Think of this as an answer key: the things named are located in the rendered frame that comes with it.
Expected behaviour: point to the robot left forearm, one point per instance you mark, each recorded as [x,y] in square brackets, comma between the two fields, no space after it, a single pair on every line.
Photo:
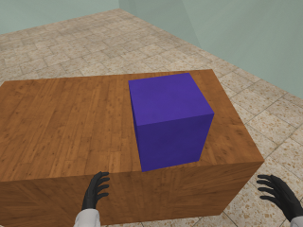
[87,218]

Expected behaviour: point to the carton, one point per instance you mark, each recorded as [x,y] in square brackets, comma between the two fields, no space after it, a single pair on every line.
[171,120]

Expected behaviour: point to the robot left hand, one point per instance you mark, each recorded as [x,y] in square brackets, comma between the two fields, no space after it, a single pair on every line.
[91,196]

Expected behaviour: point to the robot right hand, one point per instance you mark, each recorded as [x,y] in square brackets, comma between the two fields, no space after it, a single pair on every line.
[284,197]

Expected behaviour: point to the pedestal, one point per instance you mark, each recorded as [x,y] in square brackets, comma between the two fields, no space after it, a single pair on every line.
[57,134]

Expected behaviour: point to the robot right forearm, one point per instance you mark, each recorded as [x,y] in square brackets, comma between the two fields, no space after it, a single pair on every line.
[297,222]

